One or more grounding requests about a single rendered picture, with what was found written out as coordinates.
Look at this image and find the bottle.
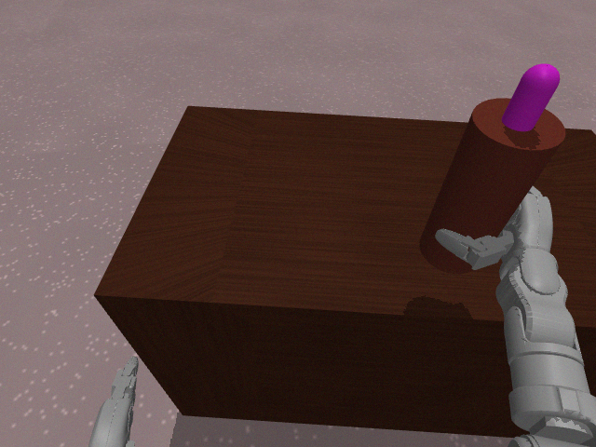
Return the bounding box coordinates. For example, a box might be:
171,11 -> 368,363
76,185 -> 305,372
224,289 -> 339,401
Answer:
419,63 -> 565,274

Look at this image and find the right robot arm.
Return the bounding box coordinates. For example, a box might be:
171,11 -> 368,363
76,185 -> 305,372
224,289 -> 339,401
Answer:
495,248 -> 596,447

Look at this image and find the left robot hand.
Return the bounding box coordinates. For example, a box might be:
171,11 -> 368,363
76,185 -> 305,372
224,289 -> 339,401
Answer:
88,357 -> 139,447

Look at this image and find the right robot hand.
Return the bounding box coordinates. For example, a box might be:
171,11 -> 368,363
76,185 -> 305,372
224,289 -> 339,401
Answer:
435,186 -> 553,270

